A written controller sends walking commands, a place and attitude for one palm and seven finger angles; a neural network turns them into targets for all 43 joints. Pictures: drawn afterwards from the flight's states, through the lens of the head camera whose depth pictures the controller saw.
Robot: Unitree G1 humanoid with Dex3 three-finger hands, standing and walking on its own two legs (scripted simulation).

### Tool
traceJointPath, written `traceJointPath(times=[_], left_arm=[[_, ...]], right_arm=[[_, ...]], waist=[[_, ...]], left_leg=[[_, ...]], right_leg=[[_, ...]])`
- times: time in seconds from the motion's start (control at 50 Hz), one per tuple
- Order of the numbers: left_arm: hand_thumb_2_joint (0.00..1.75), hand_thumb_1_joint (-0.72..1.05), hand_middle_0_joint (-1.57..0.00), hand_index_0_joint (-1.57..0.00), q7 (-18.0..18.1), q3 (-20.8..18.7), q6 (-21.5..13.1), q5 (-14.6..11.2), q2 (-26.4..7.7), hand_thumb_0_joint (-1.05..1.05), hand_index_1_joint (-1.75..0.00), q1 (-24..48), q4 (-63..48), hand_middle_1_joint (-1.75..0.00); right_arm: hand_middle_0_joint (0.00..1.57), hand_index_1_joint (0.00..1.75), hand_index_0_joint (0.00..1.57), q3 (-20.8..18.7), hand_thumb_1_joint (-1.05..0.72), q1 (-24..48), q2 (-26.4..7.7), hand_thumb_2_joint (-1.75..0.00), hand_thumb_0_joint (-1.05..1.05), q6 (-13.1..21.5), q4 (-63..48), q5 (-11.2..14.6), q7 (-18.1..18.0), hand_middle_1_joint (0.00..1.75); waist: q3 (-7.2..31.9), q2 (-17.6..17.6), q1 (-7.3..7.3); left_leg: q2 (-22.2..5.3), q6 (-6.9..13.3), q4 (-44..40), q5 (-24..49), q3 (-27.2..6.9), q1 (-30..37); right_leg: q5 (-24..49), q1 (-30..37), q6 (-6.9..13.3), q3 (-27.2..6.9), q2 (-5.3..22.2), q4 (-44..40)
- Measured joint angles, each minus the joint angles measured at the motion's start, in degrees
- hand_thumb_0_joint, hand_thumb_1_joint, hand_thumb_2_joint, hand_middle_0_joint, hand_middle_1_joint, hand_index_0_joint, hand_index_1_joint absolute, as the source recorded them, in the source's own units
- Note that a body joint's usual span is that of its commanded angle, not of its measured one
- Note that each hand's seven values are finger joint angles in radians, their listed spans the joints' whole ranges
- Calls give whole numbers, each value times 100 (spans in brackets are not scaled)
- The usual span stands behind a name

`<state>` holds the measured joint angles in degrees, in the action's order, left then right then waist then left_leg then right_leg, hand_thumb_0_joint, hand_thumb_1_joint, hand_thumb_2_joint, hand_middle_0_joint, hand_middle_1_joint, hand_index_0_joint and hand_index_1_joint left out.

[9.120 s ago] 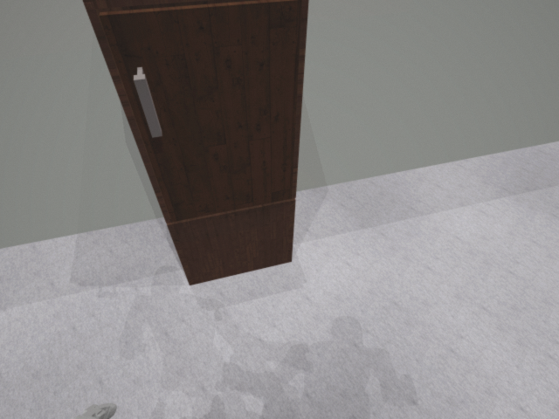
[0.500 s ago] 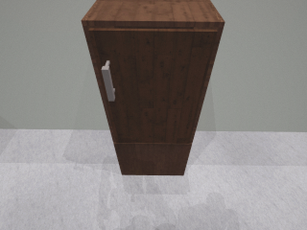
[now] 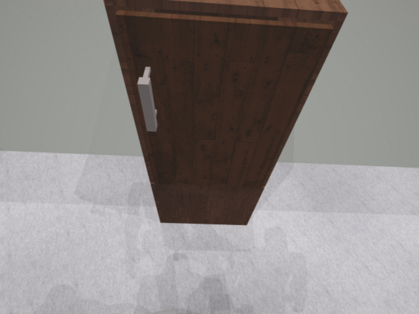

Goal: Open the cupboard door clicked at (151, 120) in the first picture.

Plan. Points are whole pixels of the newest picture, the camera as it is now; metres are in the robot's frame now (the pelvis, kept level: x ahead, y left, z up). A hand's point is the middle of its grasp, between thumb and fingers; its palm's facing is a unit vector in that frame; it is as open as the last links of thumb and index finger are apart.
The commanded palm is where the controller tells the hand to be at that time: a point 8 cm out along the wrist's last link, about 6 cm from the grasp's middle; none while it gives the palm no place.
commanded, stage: come to a stop and stand still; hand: left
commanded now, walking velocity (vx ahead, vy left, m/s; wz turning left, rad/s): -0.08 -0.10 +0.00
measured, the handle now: (149, 100) +0.52 +0.18 +0.08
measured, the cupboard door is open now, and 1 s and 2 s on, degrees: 0 0 0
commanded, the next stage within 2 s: look again from close up in 1.08 s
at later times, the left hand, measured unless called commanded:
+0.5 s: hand out of the picture -0.04 +0.13 -0.17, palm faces +0.10 -0.98 -0.18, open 7.3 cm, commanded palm none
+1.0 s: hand out of the picture -0.05 +0.17 -0.18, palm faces +0.07 -0.98 -0.17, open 7.3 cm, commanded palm none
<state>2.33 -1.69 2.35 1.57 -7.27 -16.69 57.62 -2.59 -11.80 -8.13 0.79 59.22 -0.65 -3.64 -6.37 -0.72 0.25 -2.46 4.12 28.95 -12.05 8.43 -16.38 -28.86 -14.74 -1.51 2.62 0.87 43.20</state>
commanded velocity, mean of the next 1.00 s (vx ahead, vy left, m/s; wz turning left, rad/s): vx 0.06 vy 0.04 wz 0.00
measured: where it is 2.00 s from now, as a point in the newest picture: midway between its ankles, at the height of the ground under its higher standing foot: outside the picture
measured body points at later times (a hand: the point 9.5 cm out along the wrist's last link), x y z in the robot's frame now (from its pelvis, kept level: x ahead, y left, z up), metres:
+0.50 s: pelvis -0.05 -0.04 +0.00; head -0.05 -0.04 +0.45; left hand -0.05 +0.19 -0.15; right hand -0.05 -0.28 -0.15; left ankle -0.06 +0.07 -0.71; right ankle -0.04 -0.17 -0.74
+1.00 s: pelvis -0.04 +0.01 +0.00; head -0.03 +0.02 +0.45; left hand -0.05 +0.22 -0.16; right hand -0.05 -0.20 -0.16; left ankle -0.07 +0.07 -0.74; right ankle -0.04 -0.13 -0.74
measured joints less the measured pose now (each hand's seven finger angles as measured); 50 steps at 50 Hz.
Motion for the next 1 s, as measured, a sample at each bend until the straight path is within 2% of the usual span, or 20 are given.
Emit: traceJointPath(times=[0.06,0.12,0.16,0.2,0.24,0.28,0.3,0.36,0.4,0.48,0.52,0.56,0.62,0.66,0.7,0.76,0.8,0.88,1.0], left_arm=[[89,92,-20,-20,-32,-124,69,14,-215,1,-30,269,-156,-30],[89,92,-20,-20,-64,-219,112,8,-382,0,-30,490,-298,-30],[89,92,-20,-20,-83,-238,97,1,-417,0,-30,567,-366,-30],[89,92,-20,-20,-96,-218,24,-2,-404,0,-30,541,-396,-30],[89,92,-20,-20,-86,-179,-96,31,-405,0,-30,397,-397,-30],[89,92,-20,-20,-64,-82,-91,46,-264,0,-30,270,-303,-30],[89,92,-20,-20,-67,-44,-78,49,-197,0,-30,180,-260,-30],[89,91,-20,-20,-97,8,-98,15,-58,0,-30,-66,-139,-30],[89,92,-20,-20,-100,2,-122,21,-35,1,-30,-153,-75,-30],[89,93,-21,-21,-132,-33,-184,40,-51,1,-30,-216,-67,-30],[89,92,-21,-21,-132,-59,-195,53,-68,1,-30,-227,-81,-30],[89,92,-21,-21,-131,-81,-177,32,-92,1,-30,-255,-64,-30],[89,92,-21,-21,-134,-120,-77,-17,-181,1,-30,-264,79,-30],[89,92,-20,-20,-134,-106,-29,3,-201,1,-30,-287,192,-30],[89,92,-20,-20,-147,-74,-24,5,-191,1,-30,-267,285,-30],[89,92,-20,-20,-142,-25,-81,-29,-138,1,-30,-171,349,-30],[89,91,-20,-20,-123,10,-155,-48,-103,1,-30,-111,365,-30],[89,93,-20,-20,-33,79,-221,-40,14,1,-30,-39,515,-30],[89,93,-20,-20,0,120,-223,-58,5,1,-30,-37,588,-30]], right_arm=[[20,30,20,-31,-93,89,-30,-90,1,-50,-63,-35,9,30],[20,30,20,-60,-92,74,-72,-90,1,-112,-53,-63,46,30],[20,30,20,-82,-92,36,-123,-90,1,-169,-18,-90,98,30],[20,30,20,-103,-91,-25,-178,-90,1,-242,30,-109,163,30],[20,30,20,-113,-91,-113,-182,-90,1,-325,76,-84,226,30],[20,30,20,-142,-91,-167,-241,-90,1,-462,102,-70,283,30],[20,30,20,-150,-91,-212,-259,-90,1,-509,97,-73,317,30],[20,30,20,-153,-91,-338,-266,-90,1,-477,89,-91,410,29],[20,30,20,-152,-91,-472,-253,-90,1,-396,58,-90,441,29],[20,30,20,-148,-91,-725,-247,-90,1,-357,74,-76,429,29],[20,30,20,-134,-91,-789,-235,-90,1,-353,98,-63,407,29],[20,30,20,-96,-91,-840,-223,-90,1,-286,94,-51,369,29],[20,30,20,-29,-91,-828,-86,-90,1,-191,114,-62,297,29],[20,30,20,31,-91,-819,2,-90,1,-140,126,-72,255,29],[20,30,20,93,-91,-788,85,-90,1,-96,157,-67,208,29],[20,30,20,172,-90,-705,204,-90,1,-42,229,-50,164,29],[20,30,20,203,-91,-668,251,-90,1,-35,319,-44,118,30],[20,30,20,186,-93,-592,180,-90,3,-47,510,13,121,30],[20,30,20,209,-93,-547,184,-90,3,-25,627,14,140,30]], waist=[[-116,85,-60],[-111,134,-78],[-52,194,-85],[64,264,-85],[246,212,-52],[356,362,-67],[441,380,-66],[624,288,-53],[672,210,-68],[664,135,17],[623,100,92],[589,83,134],[522,-130,133],[527,-186,112],[516,-185,66],[453,-162,42],[426,-181,49],[424,75,37],[441,52,10]], left_leg=[[-82,-39,-136,181,19,-44],[-112,-100,-158,307,10,-124],[-118,-146,-126,359,-15,-174],[-127,-209,-9,357,-42,-235],[-79,-312,370,22,-48,-412],[-38,-437,986,-764,-354,-611],[15,-466,1342,-899,-460,-710],[109,-520,2244,-664,-568,-861],[103,-560,2414,-505,-565,-795],[57,-591,1829,-716,-516,-395],[57,-561,1219,-858,-498,-110],[61,-515,355,-648,-492,280],[211,-222,132,-555,-424,382],[259,-116,-52,-500,-346,500],[313,-71,-292,-390,-316,626],[416,-27,-490,-296,-291,748],[517,-13,-434,-344,-258,765],[461,-5,-342,-469,-259,861],[479,9,-492,-410,-218,990]], right_leg=[[27,-529,-16,-129,-88,807],[299,-720,-26,-197,-40,910],[425,-564,1,-160,54,462],[667,-176,37,-77,132,-351],[916,195,76,-75,219,-1185],[1159,203,88,3,145,-1170],[1250,237,101,17,142,-1261],[1567,377,104,-36,167,-1725],[1709,443,92,-17,184,-1945],[1766,431,71,113,203,-2047],[1730,356,38,165,220,-1964],[1624,216,-26,202,224,-1738],[1021,-39,4,101,330,-1165],[687,-180,42,77,323,-726],[663,-235,60,82,307,-467],[897,-48,31,117,298,-831],[1488,234,25,113,314,-1467],[1458,492,-41,121,245,-1742],[1491,583,-70,80,252,-1838]])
